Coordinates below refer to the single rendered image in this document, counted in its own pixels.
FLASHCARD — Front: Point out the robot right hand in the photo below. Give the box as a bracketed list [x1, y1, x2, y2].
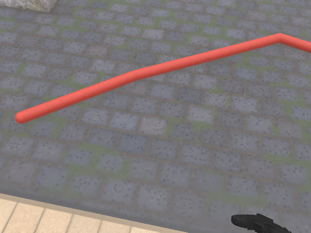
[231, 214, 292, 233]

